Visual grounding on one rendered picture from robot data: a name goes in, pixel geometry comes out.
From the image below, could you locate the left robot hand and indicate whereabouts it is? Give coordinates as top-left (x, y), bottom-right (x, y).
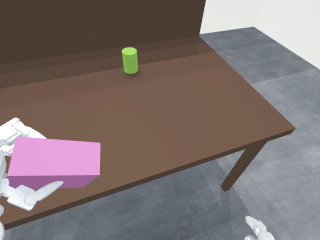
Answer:
top-left (0, 117), bottom-right (64, 211)

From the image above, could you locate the sponge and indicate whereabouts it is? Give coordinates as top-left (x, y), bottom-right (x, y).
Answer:
top-left (7, 136), bottom-right (101, 190)

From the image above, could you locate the right robot hand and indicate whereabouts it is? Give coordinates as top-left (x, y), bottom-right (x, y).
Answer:
top-left (244, 216), bottom-right (275, 240)

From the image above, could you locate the table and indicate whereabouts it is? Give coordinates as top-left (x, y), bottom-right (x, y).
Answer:
top-left (0, 0), bottom-right (296, 230)

